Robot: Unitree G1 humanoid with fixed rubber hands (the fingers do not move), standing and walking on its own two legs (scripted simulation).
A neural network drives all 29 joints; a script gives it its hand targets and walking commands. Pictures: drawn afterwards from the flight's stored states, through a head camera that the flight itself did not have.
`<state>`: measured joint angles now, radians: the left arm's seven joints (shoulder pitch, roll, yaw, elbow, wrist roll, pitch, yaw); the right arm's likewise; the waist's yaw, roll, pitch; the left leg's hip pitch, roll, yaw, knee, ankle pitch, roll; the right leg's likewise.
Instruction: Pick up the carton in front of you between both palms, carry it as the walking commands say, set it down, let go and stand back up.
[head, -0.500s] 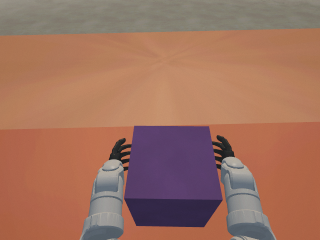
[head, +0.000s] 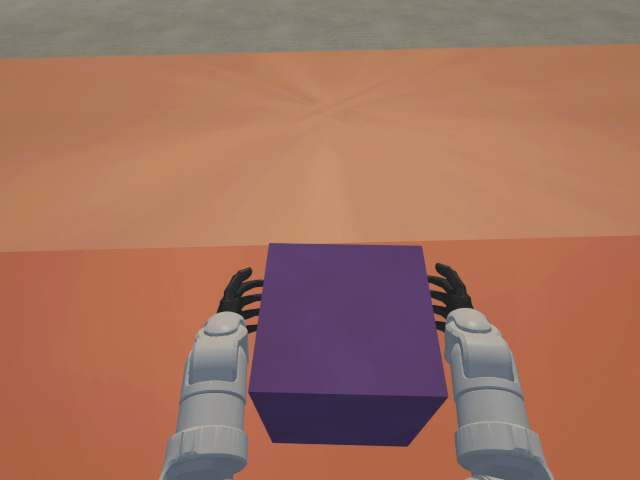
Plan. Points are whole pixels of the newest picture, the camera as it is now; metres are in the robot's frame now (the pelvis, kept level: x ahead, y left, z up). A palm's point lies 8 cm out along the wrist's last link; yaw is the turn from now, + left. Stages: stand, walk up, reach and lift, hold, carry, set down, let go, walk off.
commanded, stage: reach and lift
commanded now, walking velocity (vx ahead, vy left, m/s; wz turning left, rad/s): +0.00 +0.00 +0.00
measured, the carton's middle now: (342, 350) +0.30 +0.00 -0.05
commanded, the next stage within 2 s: hold in 0.36 s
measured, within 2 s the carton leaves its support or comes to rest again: neither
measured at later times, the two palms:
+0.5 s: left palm (229, 319) +0.29 +0.15 +0.05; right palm (464, 314) +0.30 -0.15 +0.05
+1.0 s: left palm (229, 317) +0.29 +0.15 +0.05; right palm (466, 315) +0.29 -0.15 +0.06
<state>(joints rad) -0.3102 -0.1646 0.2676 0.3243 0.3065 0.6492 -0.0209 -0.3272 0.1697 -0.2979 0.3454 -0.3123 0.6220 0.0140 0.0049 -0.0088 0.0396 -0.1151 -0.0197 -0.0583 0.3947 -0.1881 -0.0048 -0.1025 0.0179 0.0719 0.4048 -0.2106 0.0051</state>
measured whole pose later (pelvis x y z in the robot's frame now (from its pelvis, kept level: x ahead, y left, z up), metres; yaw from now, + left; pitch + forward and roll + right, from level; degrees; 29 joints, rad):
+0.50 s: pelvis +0.01 +0.00 +0.00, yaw +0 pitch -7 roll +0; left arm -0.23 -0.14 0.18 0.19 0.26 0.74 -0.01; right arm -0.25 0.15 -0.21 0.21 -0.26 0.72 0.00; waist 0.00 0.00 0.02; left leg -0.04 -0.01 -0.06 0.34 -0.17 -0.01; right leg -0.03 0.02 0.07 0.34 -0.19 0.00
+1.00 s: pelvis +0.00 +0.00 +0.00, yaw -1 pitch -5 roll +0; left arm -0.28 -0.16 0.23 0.22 0.28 0.78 -0.01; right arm -0.30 0.16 -0.25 0.24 -0.29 0.76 0.01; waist 0.01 0.00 -0.04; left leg -0.15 -0.02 -0.04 0.44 -0.25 0.00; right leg -0.15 0.02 0.07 0.48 -0.32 0.00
